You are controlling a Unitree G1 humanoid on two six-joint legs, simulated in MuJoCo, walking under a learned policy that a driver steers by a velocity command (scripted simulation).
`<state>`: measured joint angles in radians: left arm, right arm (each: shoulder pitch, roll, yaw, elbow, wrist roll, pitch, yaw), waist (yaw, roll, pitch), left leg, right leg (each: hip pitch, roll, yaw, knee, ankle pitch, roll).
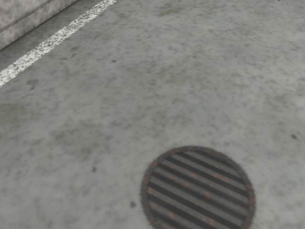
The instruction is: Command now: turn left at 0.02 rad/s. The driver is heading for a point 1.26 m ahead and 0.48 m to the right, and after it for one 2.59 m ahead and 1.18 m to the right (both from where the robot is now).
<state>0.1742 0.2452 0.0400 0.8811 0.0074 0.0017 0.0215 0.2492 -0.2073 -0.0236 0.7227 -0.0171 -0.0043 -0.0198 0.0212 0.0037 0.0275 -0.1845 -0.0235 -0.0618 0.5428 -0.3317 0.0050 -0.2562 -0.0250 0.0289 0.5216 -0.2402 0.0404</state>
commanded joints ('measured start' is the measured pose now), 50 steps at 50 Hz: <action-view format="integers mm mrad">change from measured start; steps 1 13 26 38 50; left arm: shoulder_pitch -15 4 25 27 472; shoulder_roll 102 99 85 84 141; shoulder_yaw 22 24 21 23 39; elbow -26 78 158 176 201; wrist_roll -2 -7 -9 -27 58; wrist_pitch -10 0 7 -3 -79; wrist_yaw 7 22 31 29 -33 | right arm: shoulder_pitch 4 38 67 164 -123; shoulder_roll -110 -103 -100 -170 12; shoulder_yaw -30 -31 -24 -43 -19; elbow -46 49 164 246 82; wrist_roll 2 7 12 39 -27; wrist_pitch -15 -17 -17 -12 -90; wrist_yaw -4 -10 -16 -23 29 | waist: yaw -2 -1 -1 -52 164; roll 8 7 1 86 -349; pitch -22 -13 6 80 -4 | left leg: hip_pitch -87 -69 -65 -90 -755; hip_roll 58 41 32 107 -93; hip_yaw -61 -36 -19 -165 -55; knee -129 -136 -155 -274 675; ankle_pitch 156 198 192 -592 -159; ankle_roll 24 17 14 120 144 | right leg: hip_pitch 79 89 93 -113 420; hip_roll -21 -19 -11 60 -335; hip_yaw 23 19 9 -65 678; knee -50 -61 -79 73 -419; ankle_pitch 135 151 148 -440 -732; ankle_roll -14 -16 -20 -51 -167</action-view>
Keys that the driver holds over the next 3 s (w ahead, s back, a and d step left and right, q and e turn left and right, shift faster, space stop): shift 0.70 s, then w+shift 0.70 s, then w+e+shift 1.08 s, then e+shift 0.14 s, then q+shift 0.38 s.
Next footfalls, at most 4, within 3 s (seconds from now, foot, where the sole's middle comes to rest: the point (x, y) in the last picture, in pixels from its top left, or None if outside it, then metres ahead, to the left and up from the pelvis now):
1.42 left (153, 224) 0.54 0.04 -0.77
1.90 right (184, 149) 0.94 -0.12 -0.77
2.30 left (188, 90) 1.40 -0.17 -0.77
2.72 right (253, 85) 1.45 -0.59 -0.77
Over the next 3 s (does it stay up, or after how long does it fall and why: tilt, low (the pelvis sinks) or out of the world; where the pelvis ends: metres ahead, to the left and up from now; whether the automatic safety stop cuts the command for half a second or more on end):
stays up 1.47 -0.47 0.00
